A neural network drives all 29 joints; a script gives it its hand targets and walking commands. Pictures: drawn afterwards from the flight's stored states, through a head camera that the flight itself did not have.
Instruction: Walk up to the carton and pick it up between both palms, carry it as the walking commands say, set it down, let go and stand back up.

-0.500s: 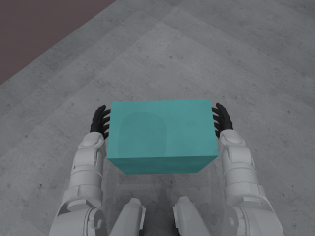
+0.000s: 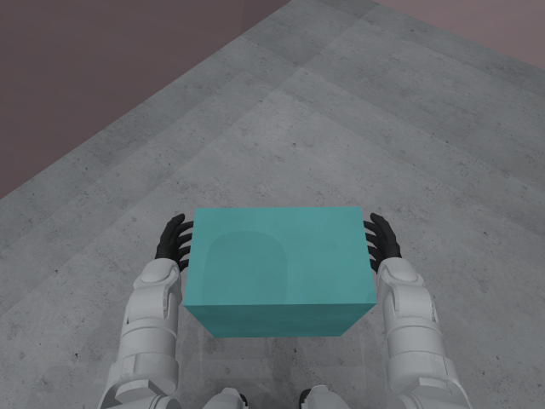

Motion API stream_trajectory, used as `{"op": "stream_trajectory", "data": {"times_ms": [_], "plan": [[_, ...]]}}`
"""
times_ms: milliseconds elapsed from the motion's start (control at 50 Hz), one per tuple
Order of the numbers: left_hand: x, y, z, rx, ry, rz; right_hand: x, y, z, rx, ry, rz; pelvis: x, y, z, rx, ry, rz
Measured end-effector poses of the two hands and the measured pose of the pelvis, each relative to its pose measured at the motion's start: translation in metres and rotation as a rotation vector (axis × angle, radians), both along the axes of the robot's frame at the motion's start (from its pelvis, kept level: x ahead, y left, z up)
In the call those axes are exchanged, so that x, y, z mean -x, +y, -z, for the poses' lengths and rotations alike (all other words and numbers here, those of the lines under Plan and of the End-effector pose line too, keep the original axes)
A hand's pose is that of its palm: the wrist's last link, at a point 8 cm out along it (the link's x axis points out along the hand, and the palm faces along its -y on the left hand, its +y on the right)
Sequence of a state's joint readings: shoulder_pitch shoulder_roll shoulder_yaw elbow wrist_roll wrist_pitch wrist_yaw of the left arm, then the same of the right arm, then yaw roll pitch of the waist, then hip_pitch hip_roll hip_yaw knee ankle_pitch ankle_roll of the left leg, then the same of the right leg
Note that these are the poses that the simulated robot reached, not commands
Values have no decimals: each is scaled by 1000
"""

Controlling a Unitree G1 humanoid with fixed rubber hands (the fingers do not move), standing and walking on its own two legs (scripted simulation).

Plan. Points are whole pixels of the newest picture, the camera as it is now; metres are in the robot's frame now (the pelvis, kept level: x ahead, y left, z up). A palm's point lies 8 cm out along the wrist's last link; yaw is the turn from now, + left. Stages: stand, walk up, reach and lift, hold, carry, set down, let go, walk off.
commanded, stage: reach and lift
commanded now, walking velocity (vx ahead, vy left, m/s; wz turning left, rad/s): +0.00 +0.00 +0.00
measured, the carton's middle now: (277, 281) +0.32 +0.00 -0.10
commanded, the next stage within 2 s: hold in 1.66 s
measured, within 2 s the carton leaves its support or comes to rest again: neither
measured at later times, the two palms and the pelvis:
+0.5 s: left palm (151, 262) +0.30 +0.17 +0.03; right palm (403, 260) +0.31 -0.17 +0.03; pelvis +0.00 +0.00 +0.03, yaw +1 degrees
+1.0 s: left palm (138, 259) +0.29 +0.17 +0.08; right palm (417, 257) +0.29 -0.17 +0.08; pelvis +0.01 +0.00 +0.04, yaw +1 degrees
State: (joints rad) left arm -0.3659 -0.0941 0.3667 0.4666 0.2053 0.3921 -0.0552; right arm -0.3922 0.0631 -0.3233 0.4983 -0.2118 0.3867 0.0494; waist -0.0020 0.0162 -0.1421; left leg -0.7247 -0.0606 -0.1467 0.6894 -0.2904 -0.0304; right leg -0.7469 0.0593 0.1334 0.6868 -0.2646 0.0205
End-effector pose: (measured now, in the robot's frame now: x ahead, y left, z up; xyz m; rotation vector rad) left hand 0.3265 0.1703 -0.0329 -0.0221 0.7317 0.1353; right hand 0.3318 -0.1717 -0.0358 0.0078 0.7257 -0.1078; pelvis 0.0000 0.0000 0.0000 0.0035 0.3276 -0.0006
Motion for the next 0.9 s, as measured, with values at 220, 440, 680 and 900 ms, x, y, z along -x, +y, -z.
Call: {"op": "stream_trajectory", "data": {"times_ms": [220,440,680,900], "plan": [[12,2,-30,-6,-12,0,11,2,-29,-4,-12,-2,-3,2,-16,4,-107,-9],[22,3,-59,-11,-34,2,21,2,-59,-5,-35,-3,-4,2,-26,3,-223,-13],[30,1,-88,-18,-62,9,29,0,-89,-3,-63,-2,-4,-1,-32,0,-334,-14],[35,1,-108,-14,-80,14,35,1,-110,0,-80,4,-7,-1,-35,0,-405,-14]]}}
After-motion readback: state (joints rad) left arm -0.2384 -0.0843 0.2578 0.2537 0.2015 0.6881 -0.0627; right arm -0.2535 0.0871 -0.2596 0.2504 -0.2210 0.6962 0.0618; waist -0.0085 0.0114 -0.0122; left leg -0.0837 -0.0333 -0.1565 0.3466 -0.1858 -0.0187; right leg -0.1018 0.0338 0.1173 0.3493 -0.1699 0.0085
